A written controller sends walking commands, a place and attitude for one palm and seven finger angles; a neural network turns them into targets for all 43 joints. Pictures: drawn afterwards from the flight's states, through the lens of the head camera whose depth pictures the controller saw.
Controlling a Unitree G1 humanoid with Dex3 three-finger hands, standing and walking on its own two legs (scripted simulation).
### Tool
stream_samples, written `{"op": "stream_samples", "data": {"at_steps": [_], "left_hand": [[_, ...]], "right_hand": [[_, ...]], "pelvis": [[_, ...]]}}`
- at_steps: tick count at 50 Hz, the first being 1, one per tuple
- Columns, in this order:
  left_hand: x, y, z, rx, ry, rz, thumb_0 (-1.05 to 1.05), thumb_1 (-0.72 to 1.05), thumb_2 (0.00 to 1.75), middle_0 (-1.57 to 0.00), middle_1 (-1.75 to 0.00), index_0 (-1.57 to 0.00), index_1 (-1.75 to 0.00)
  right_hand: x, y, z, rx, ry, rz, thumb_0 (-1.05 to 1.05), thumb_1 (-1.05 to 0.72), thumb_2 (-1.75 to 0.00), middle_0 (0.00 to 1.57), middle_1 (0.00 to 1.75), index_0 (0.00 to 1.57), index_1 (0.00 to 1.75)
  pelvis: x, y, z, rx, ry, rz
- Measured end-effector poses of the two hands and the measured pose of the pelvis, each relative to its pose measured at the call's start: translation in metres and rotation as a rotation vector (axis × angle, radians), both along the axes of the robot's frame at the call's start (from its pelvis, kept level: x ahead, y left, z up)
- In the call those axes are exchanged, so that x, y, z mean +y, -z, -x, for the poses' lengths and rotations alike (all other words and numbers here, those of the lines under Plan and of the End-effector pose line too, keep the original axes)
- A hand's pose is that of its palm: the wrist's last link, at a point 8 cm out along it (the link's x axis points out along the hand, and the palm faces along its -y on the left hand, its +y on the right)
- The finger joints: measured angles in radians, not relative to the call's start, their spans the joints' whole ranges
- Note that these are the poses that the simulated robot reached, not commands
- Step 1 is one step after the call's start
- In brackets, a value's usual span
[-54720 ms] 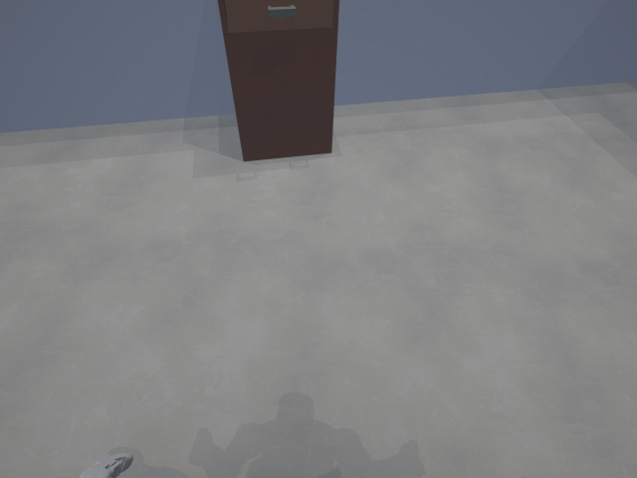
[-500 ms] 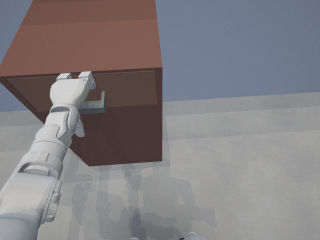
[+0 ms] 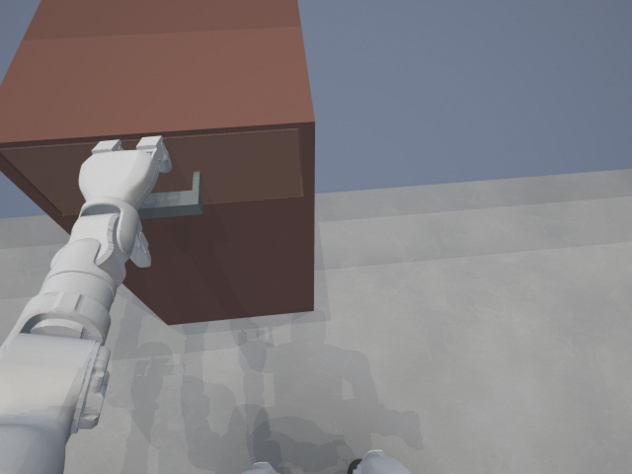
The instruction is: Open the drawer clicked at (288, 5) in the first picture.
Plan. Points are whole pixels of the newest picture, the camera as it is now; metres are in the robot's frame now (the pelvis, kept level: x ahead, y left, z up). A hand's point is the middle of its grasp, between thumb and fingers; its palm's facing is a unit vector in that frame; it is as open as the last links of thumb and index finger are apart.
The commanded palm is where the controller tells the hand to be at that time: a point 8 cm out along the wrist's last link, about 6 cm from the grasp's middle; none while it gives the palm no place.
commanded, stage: re-aim the fingers above the handle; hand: left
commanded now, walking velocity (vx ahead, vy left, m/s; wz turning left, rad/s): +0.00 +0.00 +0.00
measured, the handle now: (167, 192) +0.53 +0.21 -0.03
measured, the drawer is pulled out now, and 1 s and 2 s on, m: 0.00 0.00 0.00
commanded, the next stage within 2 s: lower the fingers behind the handle in 1.12 s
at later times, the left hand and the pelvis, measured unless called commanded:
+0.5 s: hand (150, 196) +0.48 +0.21 +0.03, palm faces -0.09 -0.02 -1.00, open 13.8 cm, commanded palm +0.47 +0.21 +0.09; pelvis +0.00 +0.00 +0.00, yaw +0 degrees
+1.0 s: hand (151, 194) +0.48 +0.21 +0.03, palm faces -0.08 -0.01 -1.00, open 13.7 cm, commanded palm +0.47 +0.21 +0.09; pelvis +0.01 -0.01 +0.00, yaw +1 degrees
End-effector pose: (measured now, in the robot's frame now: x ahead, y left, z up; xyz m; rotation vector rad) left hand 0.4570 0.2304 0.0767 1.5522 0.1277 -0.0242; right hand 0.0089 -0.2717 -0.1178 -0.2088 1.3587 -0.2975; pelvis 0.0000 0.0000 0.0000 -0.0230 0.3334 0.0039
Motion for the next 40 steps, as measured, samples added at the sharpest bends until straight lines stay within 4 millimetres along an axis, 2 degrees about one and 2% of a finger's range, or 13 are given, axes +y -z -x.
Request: {"op": "stream_samples", "data": {"at_steps": [5,10,21,29,40], "left_hand": [[-0.003,-0.002,0.002,-0.044,0.039,0.014,0.0,-0.49,0.3,-0.32,-1.2,-0.32,-1.21],[-0.006,-0.006,-0.006,-0.086,0.019,0.016,0.0,-0.49,0.3,-0.32,-1.2,-0.32,-1.2],[-0.014,-0.01,-0.007,-0.027,-0.019,0.005,0.0,-0.49,0.3,-0.34,-1.21,-0.33,-1.22],[-0.021,-0.004,-0.006,-0.022,0.029,0.011,0.0,-0.49,0.3,-0.33,-1.2,-0.32,-1.21],[-0.02,-0.007,-0.009,-0.055,-0.009,0.001,0.0,-0.49,0.3,-0.33,-1.21,-0.34,-1.22]], "right_hand": [[0.003,0.002,0.0,0.012,-0.013,0.002,0.01,-0.91,-0.9,0.2,0.3,0.2,0.3],[0.006,0.004,-0.004,0.008,-0.019,-0.006,0.01,-0.91,-0.9,0.2,0.3,0.2,0.3],[0.013,0.005,-0.011,-0.017,-0.009,-0.042,0.01,-0.91,-0.9,0.2,0.3,0.2,0.3],[0.006,0.003,-0.013,-0.018,-0.016,-0.026,0.01,-0.91,-0.9,0.2,0.3,0.2,0.3],[-0.006,0.006,-0.018,0.001,-0.017,-0.023,0.01,-0.91,-0.9,0.2,0.3,0.2,0.3]], "pelvis": [[0.003,0.002,0.0,0.002,-0.011,0.005],[0.004,0.003,-0.001,0.006,-0.016,0.007],[0.004,-0.001,-0.004,-0.009,-0.005,0.003],[-0.001,-0.002,-0.005,-0.008,-0.006,-0.001],[-0.007,-0.002,-0.009,0.001,-0.005,-0.005]]}}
